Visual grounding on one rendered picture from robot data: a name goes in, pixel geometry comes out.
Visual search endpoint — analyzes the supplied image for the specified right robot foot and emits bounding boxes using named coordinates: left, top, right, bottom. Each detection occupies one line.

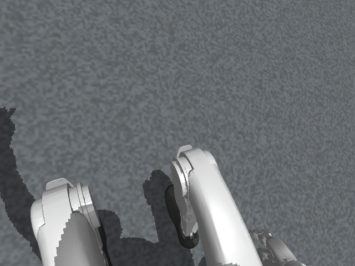
left=165, top=184, right=199, bottom=249

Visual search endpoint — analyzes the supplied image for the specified right robot hand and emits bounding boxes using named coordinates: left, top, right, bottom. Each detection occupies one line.
left=248, top=229, right=297, bottom=266

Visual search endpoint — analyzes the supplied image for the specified left robot foot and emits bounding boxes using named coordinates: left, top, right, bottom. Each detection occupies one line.
left=98, top=217, right=112, bottom=266

